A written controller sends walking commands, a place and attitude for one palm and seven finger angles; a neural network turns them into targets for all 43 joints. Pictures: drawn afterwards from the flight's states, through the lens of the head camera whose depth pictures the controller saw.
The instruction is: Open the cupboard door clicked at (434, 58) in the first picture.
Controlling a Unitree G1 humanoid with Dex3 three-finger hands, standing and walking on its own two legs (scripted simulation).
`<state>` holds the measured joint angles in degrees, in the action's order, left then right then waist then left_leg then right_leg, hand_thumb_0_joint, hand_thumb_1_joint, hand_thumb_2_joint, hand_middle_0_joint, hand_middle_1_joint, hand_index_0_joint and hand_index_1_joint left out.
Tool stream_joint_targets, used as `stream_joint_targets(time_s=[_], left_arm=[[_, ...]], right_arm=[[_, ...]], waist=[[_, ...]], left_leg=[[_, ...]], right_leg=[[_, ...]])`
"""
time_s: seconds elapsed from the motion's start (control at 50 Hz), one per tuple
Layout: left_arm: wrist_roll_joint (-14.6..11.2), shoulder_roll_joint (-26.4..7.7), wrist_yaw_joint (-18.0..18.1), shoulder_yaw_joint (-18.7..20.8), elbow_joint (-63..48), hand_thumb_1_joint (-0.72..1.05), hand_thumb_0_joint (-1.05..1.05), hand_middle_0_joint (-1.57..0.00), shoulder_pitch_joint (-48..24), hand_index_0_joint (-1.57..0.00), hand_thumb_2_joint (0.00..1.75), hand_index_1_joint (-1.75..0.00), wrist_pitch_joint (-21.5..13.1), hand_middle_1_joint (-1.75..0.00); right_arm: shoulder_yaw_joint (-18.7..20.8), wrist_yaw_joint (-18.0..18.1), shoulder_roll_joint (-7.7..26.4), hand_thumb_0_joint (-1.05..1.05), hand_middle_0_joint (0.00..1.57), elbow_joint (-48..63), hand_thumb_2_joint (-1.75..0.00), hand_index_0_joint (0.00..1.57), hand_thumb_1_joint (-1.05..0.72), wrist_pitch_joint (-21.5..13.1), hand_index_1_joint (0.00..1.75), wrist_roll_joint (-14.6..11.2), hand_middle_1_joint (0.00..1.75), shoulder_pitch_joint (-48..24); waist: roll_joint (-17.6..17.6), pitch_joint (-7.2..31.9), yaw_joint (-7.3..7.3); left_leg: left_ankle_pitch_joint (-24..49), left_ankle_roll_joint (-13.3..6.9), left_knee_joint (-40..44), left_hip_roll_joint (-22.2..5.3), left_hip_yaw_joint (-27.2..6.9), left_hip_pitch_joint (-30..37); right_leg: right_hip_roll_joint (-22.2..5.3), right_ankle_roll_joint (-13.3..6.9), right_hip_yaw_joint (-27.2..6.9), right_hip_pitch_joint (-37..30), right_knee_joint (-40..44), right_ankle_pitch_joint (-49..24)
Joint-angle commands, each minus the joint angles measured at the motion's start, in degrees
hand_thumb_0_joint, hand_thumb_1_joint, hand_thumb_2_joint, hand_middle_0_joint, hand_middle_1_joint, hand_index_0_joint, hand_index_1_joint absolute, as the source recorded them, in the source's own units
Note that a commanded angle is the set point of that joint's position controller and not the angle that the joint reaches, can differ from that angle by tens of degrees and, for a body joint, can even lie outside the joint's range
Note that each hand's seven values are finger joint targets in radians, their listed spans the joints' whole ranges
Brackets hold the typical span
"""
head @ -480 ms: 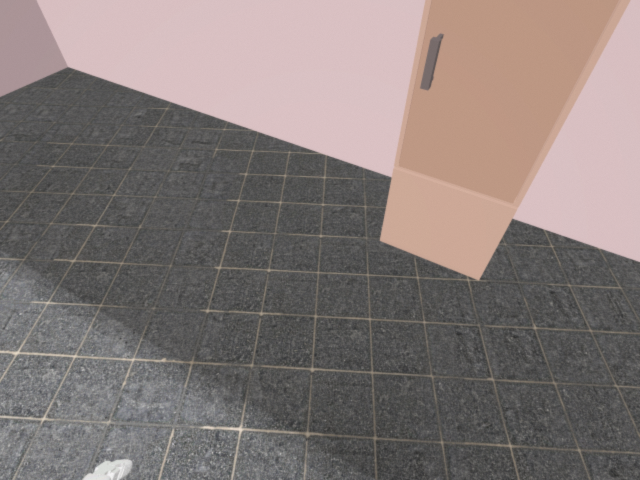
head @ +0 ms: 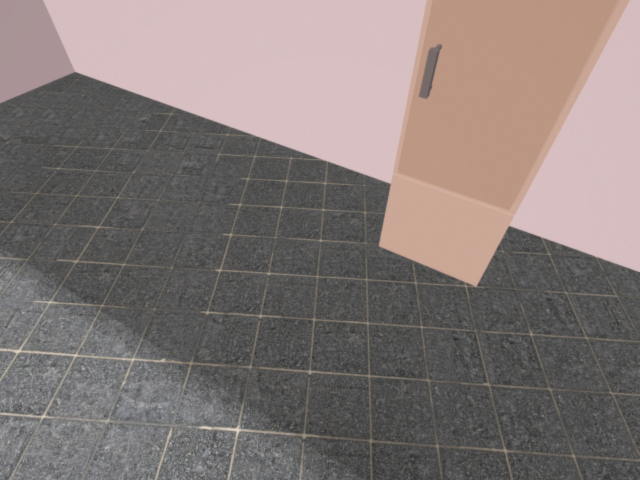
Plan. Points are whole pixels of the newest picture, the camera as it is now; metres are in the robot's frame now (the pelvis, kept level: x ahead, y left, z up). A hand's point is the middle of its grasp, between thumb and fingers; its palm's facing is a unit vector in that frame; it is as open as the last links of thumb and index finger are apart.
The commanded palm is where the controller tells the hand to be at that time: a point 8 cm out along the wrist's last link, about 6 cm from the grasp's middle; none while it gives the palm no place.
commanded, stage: stand and wait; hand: left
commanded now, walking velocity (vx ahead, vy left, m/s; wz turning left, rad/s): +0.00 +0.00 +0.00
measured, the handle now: (431, 71) +1.11 -0.23 +0.03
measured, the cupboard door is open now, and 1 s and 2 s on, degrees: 0 0 0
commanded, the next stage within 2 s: look at it before walking up in 0.36 s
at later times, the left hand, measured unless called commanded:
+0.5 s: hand out of the picture +0.06 +0.24 -0.15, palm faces -0.02 -0.94 -0.34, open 7.4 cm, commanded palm none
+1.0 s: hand out of the picture +0.06 +0.24 -0.15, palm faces -0.03 -0.94 -0.34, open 7.4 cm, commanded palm none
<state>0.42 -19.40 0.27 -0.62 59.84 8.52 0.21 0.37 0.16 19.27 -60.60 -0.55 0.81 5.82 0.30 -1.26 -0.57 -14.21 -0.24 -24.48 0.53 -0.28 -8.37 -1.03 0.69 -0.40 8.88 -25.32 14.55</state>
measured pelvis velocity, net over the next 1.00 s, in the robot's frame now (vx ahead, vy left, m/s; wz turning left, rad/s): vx -0.01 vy -0.01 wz -0.01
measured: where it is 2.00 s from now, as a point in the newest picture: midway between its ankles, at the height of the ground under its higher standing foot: (326, 475)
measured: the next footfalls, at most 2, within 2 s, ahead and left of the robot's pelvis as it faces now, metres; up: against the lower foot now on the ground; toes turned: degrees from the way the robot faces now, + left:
right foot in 1.74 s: +0.34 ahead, -0.13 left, +0.00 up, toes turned -13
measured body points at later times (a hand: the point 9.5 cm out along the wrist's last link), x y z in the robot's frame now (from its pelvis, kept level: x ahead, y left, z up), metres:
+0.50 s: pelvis -0.02 -0.01 +0.00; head -0.02 -0.01 +0.45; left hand +0.06 +0.29 -0.13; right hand +0.05 -0.30 -0.13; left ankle -0.01 +0.12 -0.74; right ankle -0.01 -0.13 -0.74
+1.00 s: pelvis -0.01 -0.01 +0.00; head -0.01 -0.01 +0.45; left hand +0.06 +0.29 -0.13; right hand +0.07 -0.30 -0.13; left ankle -0.01 +0.12 -0.74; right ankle -0.01 -0.13 -0.74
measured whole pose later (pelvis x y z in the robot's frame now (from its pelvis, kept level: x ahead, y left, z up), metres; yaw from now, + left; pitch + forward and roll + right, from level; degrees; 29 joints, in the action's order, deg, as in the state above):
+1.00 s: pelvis -0.01 -0.01 +0.00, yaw +0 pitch -2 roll +0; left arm 0.5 -19.4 0.1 -0.6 62.7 8.1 -0.4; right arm 0.2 -0.1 19.3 -64.2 -0.8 0.5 6.6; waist 0.0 -1.7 -0.3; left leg -11.5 0.5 -21.0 -0.3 -0.2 -8.0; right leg -0.2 0.1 -0.5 8.7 -22.0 11.8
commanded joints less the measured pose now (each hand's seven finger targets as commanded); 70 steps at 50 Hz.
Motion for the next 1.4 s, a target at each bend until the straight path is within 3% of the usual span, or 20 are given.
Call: stream_joint_targets(time_s=[0.0,0.58,0.8,1.04,1.08,1.14,1.2,1.26,1.32,1.34,1.36,1.38], left_arm=[[0.17,-11.76,0.50,2.81,-3.66,0.90,0.00,-0.20,-3.48,-0.20,0.90,-0.30,-1.44,-0.30],[0.25,-11.77,0.31,2.61,-1.31,0.90,0.00,-0.20,-2.93,-0.20,0.90,-0.30,-1.56,-0.30],[0.23,-11.75,0.41,2.60,-1.03,0.90,0.00,-0.20,-2.72,-0.20,0.90,-0.30,-1.81,-0.30],[0.24,-11.91,0.44,2.61,-0.85,0.90,0.00,-0.20,-2.87,-0.20,0.90,-0.30,-1.84,-0.30],[0.27,-4.62,0.64,1.04,1.02,0.90,0.00,-0.20,1.54,-0.20,0.90,-0.30,-0.65,-0.30],[0.79,-5.56,-0.18,1.78,0.97,0.90,0.00,-0.20,4.08,-0.20,0.90,-0.30,0.16,-0.30],[0.96,-6.18,-0.58,2.64,0.36,0.90,0.00,-0.20,6.77,-0.20,0.90,-0.30,0.08,-0.30],[0.56,-6.09,-0.45,3.58,0.32,0.90,0.00,-0.20,9.75,-0.20,0.90,-0.30,-0.87,-0.30],[0.57,-4.19,-0.25,3.97,-0.02,0.90,0.00,-0.20,9.58,-0.20,0.90,-0.30,-1.59,-0.30],[0.57,-2.62,-0.33,3.83,-0.52,0.90,0.00,-0.20,8.75,-0.20,0.90,-0.30,-1.61,-0.30],[0.49,0.44,-0.63,3.41,-1.63,0.90,0.00,-0.20,6.63,-0.20,0.90,-0.30,-1.69,-0.30],[0.64,2.64,-0.51,2.72,-4.06,0.90,0.00,-0.20,1.49,-0.20,0.90,-0.30,-2.54,-0.30]], right_arm=[[2.09,0.69,11.68,0.00,0.20,3.77,-0.90,0.20,-0.90,-1.30,0.30,-0.24,0.30,-3.28],[1.84,0.39,11.75,0.00,0.20,0.21,-0.90,0.20,-0.90,-1.28,0.30,-0.21,0.30,-1.39],[1.82,0.51,11.89,0.00,0.20,0.21,-0.90,0.20,-0.90,-1.41,0.30,-0.38,0.30,-1.40],[1.72,0.53,11.90,0.00,0.20,0.13,-0.90,0.20,-0.90,-1.40,0.30,-0.38,0.30,-1.91],[-0.04,0.19,4.34,0.00,0.20,-1.53,-0.90,0.20,-0.90,-0.35,0.30,0.12,0.30,1.90],[0.34,-0.19,4.41,0.00,0.20,-1.40,-0.90,0.20,-0.90,0.31,0.30,0.73,0.30,3.78],[0.71,-0.36,3.77,0.00,0.20,-0.29,-0.90,0.20,-0.90,0.16,0.30,0.81,0.30,4.95],[0.86,-0.18,1.52,0.00,0.20,0.54,-0.90,0.20,-0.90,-1.04,0.30,0.50,0.30,7.13],[1.12,0.01,0.26,0.00,0.20,-0.10,-0.90,0.20,-0.90,-2.12,0.30,0.17,0.30,11.46],[1.33,0.14,0.61,0.00,0.20,-1.19,-0.90,0.20,-0.90,-2.50,0.30,0.20,0.30,14.74],[2.35,0.47,3.61,0.00,0.20,-3.55,-0.90,0.20,-0.90,-3.01,0.30,0.65,0.30,21.37],[3.07,1.17,5.28,0.00,0.20,-5.98,-0.90,0.20,-0.90,-3.44,0.30,1.00,0.30,29.29]], waist=[[0.06,3.44,0.45],[-0.08,0.94,0.49],[0.30,3.20,0.62],[0.02,2.92,0.51],[0.67,3.67,0.45],[2.03,-2.11,0.03],[5.13,-6.26,-0.53],[6.82,-5.23,-0.08],[5.11,-4.46,1.81],[0.70,-4.79,3.15],[-11.11,-4.32,5.83],[-18.28,-6.13,8.40]], left_leg=[[10.87,-1.92,4.31,-6.77,-5.00,0.18],[4.70,-1.26,6.91,-6.84,-5.58,-0.82],[9.75,-1.22,6.15,-7.38,-5.25,1.03],[10.75,-1.15,6.62,-7.38,-5.14,1.45],[2.93,-0.04,5.19,-6.66,-3.40,1.34],[-14.89,-0.43,4.19,-4.93,-3.00,-5.32],[-17.76,-0.71,-1.21,-3.35,-1.45,-11.21],[-9.86,-0.55,-7.95,-2.69,2.45,-11.42],[-7.80,-1.01,-4.68,-3.85,3.02,-5.92],[-5.41,-2.09,-0.41,-5.59,-0.01,0.25],[-1.25,-5.84,5.08,-13.14,-11.86,9.10],[12.55,-10.22,10.39,-21.61,-23.03,16.90]], right_leg=[[-5.67,-2.38,-4.79,-0.88,4.48,-10.19],[-5.66,-2.38,-6.53,1.77,8.12,-1.88],[-5.71,-2.48,-6.03,0.01,6.92,-9.06],[-5.84,-2.36,-5.91,-0.77,7.14,-10.43],[-5.40,-1.42,-5.63,-0.43,6.99,-0.10],[-5.03,-2.87,-8.60,3.62,8.50,18.29],[-6.27,-5.08,-12.31,4.45,9.81,23.85],[-9.85,-8.06,-15.93,2.08,10.03,18.44],[-8.73,-8.27,-12.34,4.33,4.19,7.96],[-5.32,-6.64,-8.18,9.23,-1.86,5.05],[0.90,-3.91,-0.26,18.80,-17.29,3.41],[3.43,-2.21,4.57,31.50,-30.66,15.86]])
